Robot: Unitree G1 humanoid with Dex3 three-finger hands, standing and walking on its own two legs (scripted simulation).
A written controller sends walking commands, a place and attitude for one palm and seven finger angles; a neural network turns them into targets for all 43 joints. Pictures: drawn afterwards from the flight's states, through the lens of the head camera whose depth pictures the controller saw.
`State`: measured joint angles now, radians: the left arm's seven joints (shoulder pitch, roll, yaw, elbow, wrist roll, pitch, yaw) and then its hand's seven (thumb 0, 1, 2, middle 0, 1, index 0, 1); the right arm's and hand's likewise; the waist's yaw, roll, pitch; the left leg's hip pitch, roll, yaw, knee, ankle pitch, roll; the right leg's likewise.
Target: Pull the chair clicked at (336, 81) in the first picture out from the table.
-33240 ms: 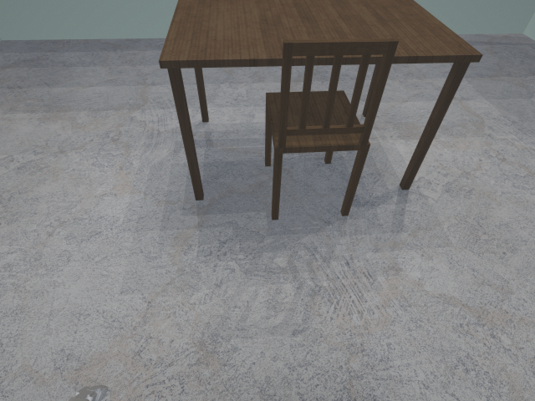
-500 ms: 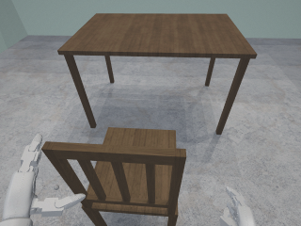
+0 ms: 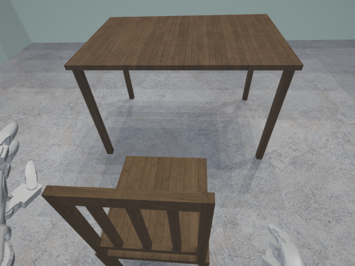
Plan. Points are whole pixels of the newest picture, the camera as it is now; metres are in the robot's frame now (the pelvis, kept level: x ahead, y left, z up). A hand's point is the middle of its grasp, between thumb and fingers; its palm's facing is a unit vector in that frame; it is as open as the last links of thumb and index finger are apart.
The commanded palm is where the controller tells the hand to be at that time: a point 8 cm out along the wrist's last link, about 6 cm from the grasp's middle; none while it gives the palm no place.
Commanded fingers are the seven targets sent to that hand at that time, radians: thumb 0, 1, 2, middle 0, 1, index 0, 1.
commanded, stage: draw the hand back to the body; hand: left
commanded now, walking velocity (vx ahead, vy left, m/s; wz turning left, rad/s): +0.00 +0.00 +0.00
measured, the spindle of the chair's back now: (140, 228) +0.24 +0.14 -0.10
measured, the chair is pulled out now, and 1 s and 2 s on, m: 0.65 0.65 0.65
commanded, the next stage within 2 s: step back with the hand held close in 0.24 s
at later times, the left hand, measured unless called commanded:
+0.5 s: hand (42, 186) +0.19 +0.26 +0.16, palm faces +0.44 -0.77 -0.46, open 7.4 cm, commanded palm +0.13 +0.30 +0.18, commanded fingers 0.00 0.90 0.90 -0.20 -0.30 -0.20 -0.30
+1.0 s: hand out of the picture +0.11 +0.28 +0.15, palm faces +0.44 -0.77 -0.45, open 7.4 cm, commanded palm +0.05 +0.32 +0.18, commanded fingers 0.00 0.90 0.90 -0.20 -0.30 -0.20 -0.30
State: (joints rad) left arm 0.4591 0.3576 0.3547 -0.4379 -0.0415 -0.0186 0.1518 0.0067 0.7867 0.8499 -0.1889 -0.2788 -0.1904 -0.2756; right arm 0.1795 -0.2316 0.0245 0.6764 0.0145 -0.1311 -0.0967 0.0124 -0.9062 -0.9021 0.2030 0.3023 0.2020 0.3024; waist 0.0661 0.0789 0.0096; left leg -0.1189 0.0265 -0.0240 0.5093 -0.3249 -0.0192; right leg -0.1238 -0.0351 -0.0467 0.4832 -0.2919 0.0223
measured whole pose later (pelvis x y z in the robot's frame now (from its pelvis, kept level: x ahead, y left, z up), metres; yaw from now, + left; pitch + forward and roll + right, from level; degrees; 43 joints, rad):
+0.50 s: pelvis -0.01 +0.00 +0.00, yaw +0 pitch -2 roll -1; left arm 0.46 0.36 0.37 -0.43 -0.05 -0.06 0.13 0.01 0.89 0.90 -0.21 -0.30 -0.21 -0.30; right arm 0.14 -0.23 0.02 0.64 0.01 -0.08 -0.09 0.01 -0.91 -0.90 0.20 0.30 0.20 0.30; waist 0.05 0.07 0.04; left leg -0.16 0.04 -0.02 0.49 -0.29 -0.02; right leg -0.16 -0.02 -0.04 0.45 -0.25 0.02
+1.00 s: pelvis -0.09 +0.02 -0.01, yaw -1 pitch -1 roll -1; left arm 0.54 0.40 0.38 -0.51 -0.02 -0.12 0.18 0.01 0.89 0.90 -0.21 -0.30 -0.21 -0.30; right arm 0.21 -0.21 0.02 0.62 0.02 -0.08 -0.12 0.01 -0.91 -0.90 0.20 0.30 0.20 0.30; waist 0.03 0.01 0.01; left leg -0.37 0.02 -0.01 0.60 -0.27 0.01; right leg -0.34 -0.04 -0.03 0.49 -0.16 0.03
